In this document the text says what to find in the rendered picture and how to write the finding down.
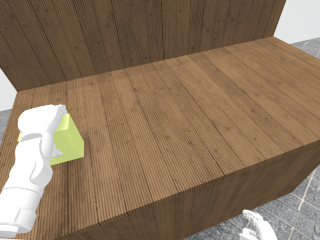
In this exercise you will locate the robot left forearm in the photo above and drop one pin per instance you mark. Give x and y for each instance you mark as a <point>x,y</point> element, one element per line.
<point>24,188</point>

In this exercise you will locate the right robot hand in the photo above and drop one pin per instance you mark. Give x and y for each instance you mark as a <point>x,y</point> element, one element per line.
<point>263,229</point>

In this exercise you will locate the left robot hand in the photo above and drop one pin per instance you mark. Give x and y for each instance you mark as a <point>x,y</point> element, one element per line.
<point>46,118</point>

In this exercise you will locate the table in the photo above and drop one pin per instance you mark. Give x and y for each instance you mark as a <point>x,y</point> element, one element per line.
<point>191,111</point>

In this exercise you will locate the sponge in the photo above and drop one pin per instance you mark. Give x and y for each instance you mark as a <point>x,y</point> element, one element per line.
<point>68,140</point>

